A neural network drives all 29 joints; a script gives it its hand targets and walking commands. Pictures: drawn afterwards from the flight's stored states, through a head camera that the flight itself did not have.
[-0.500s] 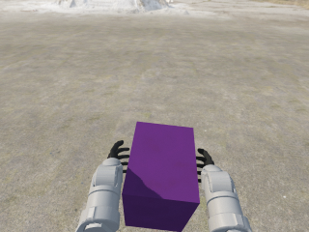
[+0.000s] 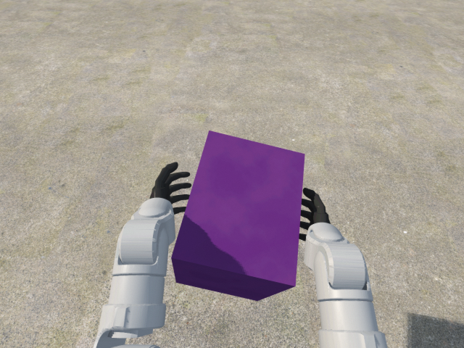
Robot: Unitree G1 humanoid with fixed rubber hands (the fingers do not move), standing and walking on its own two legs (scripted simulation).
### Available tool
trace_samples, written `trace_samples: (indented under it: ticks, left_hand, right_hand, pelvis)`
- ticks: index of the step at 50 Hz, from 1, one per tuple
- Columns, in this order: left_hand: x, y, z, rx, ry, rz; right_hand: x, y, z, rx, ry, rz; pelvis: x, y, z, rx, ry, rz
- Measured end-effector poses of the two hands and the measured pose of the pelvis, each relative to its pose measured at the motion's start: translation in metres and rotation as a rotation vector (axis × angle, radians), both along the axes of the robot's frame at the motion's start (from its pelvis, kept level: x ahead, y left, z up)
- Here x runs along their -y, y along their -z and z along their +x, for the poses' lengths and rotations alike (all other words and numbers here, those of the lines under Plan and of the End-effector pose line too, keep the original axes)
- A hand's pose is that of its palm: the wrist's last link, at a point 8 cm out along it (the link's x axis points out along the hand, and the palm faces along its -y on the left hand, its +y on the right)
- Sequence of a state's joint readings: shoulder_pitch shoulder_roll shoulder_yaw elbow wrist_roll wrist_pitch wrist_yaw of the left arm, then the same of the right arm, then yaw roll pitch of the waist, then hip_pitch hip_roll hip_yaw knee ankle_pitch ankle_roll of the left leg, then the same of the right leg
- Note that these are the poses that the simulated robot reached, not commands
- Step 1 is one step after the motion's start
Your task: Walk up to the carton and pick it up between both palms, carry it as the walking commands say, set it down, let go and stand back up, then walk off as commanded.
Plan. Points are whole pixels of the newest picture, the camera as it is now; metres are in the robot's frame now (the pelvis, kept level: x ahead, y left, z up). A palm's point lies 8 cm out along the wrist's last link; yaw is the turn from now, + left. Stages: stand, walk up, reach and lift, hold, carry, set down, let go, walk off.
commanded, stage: carry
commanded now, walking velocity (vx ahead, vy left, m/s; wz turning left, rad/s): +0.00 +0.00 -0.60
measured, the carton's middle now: (235, 223) +0.36 +0.01 +0.00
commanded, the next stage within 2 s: none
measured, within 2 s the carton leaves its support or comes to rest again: neither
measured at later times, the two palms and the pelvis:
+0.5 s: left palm (260, 161) +0.42 -0.02 +0.11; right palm (402, 240) +0.30 -0.25 +0.08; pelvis +0.00 +0.00 +0.01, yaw -18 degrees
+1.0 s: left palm (314, 163) +0.40 -0.11 +0.14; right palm (461, 283) +0.23 -0.30 +0.09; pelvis -0.01 +0.00 -0.01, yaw -36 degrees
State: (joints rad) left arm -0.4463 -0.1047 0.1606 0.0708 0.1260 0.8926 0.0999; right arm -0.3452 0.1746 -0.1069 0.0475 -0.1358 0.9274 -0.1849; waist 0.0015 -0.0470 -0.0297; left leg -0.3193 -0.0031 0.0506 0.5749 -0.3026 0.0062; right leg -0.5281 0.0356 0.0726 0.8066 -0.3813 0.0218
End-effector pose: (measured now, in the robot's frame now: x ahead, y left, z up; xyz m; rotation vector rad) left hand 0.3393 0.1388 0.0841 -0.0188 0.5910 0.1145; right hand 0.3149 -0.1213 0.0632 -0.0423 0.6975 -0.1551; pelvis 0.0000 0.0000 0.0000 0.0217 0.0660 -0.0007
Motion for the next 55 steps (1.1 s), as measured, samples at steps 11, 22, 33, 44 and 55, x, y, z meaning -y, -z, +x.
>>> trace_samples:
  ticks: [11, 22, 33, 44, 55]
  left_hand:
    - [0.056, -0.048, 0.057, 0.017, 0.123, -0.012]
    - [0.148, -0.026, 0.081, -0.164, 0.310, 0.046]
    - [0.171, -0.016, 0.086, -0.126, 0.430, -0.049]
    - [0.191, -0.040, 0.078, -0.082, 0.500, -0.019]
    - [0.307, -0.040, 0.029, -0.082, 0.685, 0.070]
  right_hand:
    - [0.046, -0.035, 0.017, -0.012, 0.132, -0.011]
    - [0.116, -0.010, -0.013, -0.241, 0.284, -0.012]
    - [0.120, -0.012, -0.041, -0.196, 0.499, 0.005]
    - [0.129, -0.025, -0.061, -0.159, 0.553, 0.021]
    - [0.214, -0.015, -0.138, -0.179, 0.700, 0.064]
  pelvis:
    - [0.008, 0.000, 0.001, -0.028, 0.150, -0.041]
    - [0.014, -0.005, -0.001, -0.046, 0.264, 0.002]
    - [-0.030, 0.005, 0.002, -0.064, 0.418, -0.014]
    - [-0.028, -0.009, -0.006, -0.057, 0.556, -0.056]
    - [0.012, 0.000, -0.017, -0.035, 0.664, 0.011]
